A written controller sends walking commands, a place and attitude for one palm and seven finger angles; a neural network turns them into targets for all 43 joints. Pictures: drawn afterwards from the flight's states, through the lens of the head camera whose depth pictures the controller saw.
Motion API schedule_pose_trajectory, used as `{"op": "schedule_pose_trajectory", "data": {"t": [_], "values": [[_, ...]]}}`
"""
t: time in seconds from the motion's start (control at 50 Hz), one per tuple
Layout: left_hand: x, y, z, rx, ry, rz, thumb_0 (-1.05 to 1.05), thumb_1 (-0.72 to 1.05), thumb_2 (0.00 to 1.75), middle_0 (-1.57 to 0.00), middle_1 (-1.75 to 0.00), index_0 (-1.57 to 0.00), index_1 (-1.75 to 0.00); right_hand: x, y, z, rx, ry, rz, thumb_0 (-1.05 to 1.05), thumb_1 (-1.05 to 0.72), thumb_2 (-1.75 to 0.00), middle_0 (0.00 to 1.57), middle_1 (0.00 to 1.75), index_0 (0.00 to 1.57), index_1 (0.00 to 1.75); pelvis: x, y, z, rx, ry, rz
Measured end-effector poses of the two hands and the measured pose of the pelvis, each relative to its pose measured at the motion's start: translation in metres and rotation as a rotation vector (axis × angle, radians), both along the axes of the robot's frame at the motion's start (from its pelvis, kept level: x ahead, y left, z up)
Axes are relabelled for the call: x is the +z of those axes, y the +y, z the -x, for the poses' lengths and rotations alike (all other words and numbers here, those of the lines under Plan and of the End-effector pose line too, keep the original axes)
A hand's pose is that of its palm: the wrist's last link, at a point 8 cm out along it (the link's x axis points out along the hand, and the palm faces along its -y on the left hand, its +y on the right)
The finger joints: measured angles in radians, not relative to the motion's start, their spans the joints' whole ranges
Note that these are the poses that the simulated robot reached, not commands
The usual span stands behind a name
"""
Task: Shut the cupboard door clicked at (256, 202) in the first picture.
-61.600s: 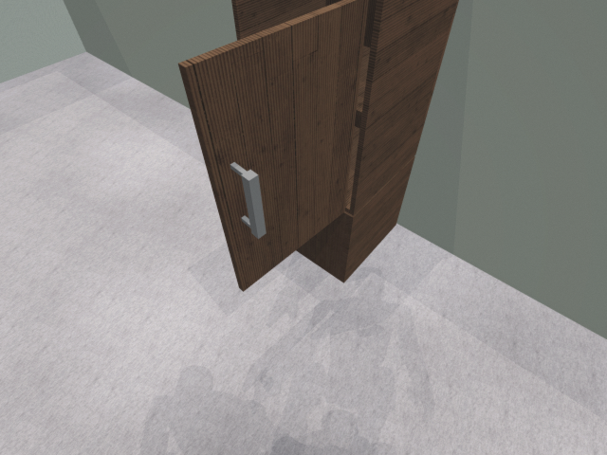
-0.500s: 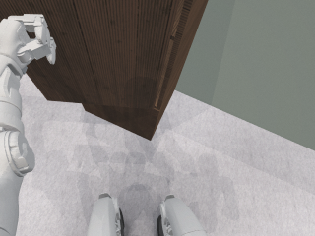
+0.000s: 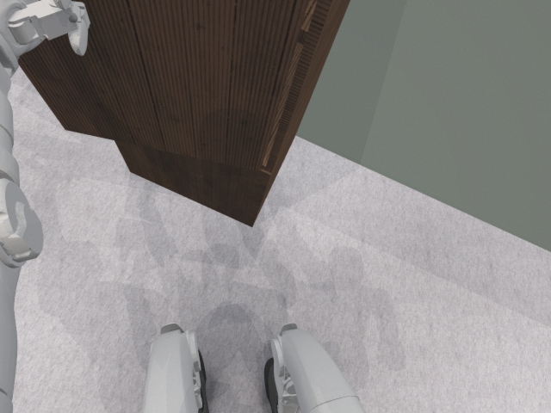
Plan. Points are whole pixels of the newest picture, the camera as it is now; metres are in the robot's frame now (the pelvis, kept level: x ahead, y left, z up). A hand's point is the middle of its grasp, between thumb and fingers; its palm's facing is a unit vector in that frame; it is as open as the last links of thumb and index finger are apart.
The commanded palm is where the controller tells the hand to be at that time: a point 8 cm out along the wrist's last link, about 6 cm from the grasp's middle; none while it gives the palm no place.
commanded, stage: push the door shut along its arc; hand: left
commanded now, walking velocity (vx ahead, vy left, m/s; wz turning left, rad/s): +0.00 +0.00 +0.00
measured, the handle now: out of the picture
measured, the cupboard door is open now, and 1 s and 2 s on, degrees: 14 8 8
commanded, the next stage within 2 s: pull the fist back off the door in 0.04 s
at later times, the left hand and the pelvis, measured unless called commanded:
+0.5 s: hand (115, 11) +0.59 +0.14 +0.12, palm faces +0.13 -0.99 -0.01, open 3.2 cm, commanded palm +0.55 +0.17 +0.11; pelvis +0.01 -0.01 +0.02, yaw +0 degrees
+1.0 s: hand (108, 75) +0.50 +0.14 +0.12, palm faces +0.13 -0.99 -0.01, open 3.1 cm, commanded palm +0.48 +0.19 +0.11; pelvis +0.03 -0.02 +0.05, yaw +3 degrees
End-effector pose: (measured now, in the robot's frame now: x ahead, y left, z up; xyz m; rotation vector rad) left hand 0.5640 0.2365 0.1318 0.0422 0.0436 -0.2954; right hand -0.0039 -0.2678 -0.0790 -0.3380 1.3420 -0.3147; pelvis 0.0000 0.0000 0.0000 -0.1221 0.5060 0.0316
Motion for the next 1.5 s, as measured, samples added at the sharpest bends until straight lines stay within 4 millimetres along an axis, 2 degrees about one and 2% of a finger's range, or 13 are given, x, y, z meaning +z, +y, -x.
{"op": "schedule_pose_trajectory", "data": {"t": [0.18,0.26,0.34,0.44,0.54,0.7,0.88,0.96,1.04,1.14,1.24,1.38,1.5], "values": [[0.002,-0.015,-0.012,0.001,0.002,0.022,0.04,1.0,0.99,-1.3,-1.5,-1.3,-1.5,-0.004,0.004,0.012,-0.004,0.017,0.005,0.0,-0.9,-0.9,0.21,0.3,0.2,0.3,-0.007,0.001,0.003,-0.001,0.015,0.008],[-0.005,-0.016,-0.016,0.279,0.005,0.154,0.04,0.92,0.95,-1.3,-1.5,-1.3,-1.5,-0.005,0.013,0.018,0.025,0.034,-0.043,0.0,-0.9,-0.9,0.21,0.3,0.2,0.3,-0.006,0.001,0.003,-0.007,0.026,0.004],[-0.011,-0.022,-0.013,0.46,-0.033,0.028,0.03,0.9,0.92,-1.3,-1.5,-1.3,-1.5,-0.005,0.025,0.029,0.021,0.068,-0.121,0.0,-0.9,-0.9,0.21,0.3,0.2,0.3,-0.002,0.0,0.001,-0.006,0.03,-0.004],[-0.012,-0.042,-0.006,0.427,-0.029,0.011,0.03,0.9,0.91,-1.3,-1.5,-1.3,-1.5,0.002,0.036,0.041,-0.038,0.117,-0.188,0.0,-0.9,-0.9,0.21,0.3,0.2,0.3,0.012,-0.003,-0.004,-0.007,0.006,-0.018],[-0.006,-0.046,0.004,0.434,-0.008,0.032,0.02,0.9,0.91,-1.3,-1.5,-1.3,-1.5,0.015,0.033,0.042,-0.064,0.117,-0.205,0.01,-0.9,-0.9,0.21,0.3,0.2,0.3,0.028,-0.007,-0.014,-0.016,-0.024,-0.035],[0.001,-0.032,0.035,0.446,-0.046,0.011,0.02,0.9,0.9,-1.3,-1.5,-1.3,-1.5,0.025,0.007,0.016,-0.045,0.085,-0.191,0.01,-0.9,-0.9,0.21,0.3,0.2,0.3,0.044,-0.015,-0.028,-0.013,-0.081,-0.063],[-0.013,-0.035,0.081,0.421,-0.061,0.03,0.02,0.9,0.9,-1.3,-1.5,-1.3,-1.5,0.027,-0.022,-0.056,0.053,-0.038,-0.132,0.01,-0.9,-0.9,0.21,0.3,0.2,0.3,0.049,-0.02,-0.032,0.016,-0.125,-0.078],[-0.016,-0.041,0.089,0.418,-0.069,0.033,0.02,0.9,0.9,-1.3,-1.5,-1.3,-1.5,0.026,-0.025,-0.087,0.089,-0.116,-0.117,0.01,-0.9,-0.9,0.2,0.3,0.19,0.3,0.048,-0.022,-0.03,0.021,-0.134,-0.081],[-0.012,-0.043,0.091,0.421,-0.08,0.025,0.02,0.89,0.9,-1.31,-1.5,-1.31,-1.5,0.023,-0.021,-0.106,0.107,-0.176,-0.124,0.0,-0.9,-0.9,0.2,0.3,0.19,0.3,0.046,-0.023,-0.027,0.02,-0.141,-0.085],[-0.006,-0.042,0.087,0.42,-0.079,0.014,0.02,0.89,0.9,-1.31,-1.5,-1.31,-1.5,0.017,-0.012,-0.107,0.108,-0.19,-0.151,0.0,-0.9,-0.9,0.2,0.3,0.19,0.3,0.044,-0.024,-0.024,0.02,-0.139,-0.087],[0.001,-0.04,0.089,0.422,-0.094,0.025,0.02,0.89,0.9,-1.3,-1.5,-1.3,-1.5,0.013,-0.005,-0.087,0.069,-0.149,-0.182,0.0,-0.9,-0.9,0.21,0.3,0.2,0.3,0.046,-0.024,-0.023,0.008,-0.142,-0.091],[0.016,-0.027,0.124,0.43,-0.075,0.011,0.02,0.89,0.9,-1.3,-1.5,-1.3,-1.5,0.027,0.003,-0.064,0.003,-0.112,-0.217,0.01,-0.9,-0.9,0.21,0.3,0.2,0.3,0.068,-0.022,-0.03,-0.006,-0.208,-0.103],[0.042,-0.011,0.161,0.434,-0.119,0.013,0.02,0.89,0.9,-1.3,-1.5,-1.3,-1.5,0.05,0.0,-0.081,0.018,-0.187,-0.193,0.01,-0.9,-0.9,0.21,0.3,0.2,0.3,0.086,-0.02,-0.036,0.002,-0.273,-0.105]]}}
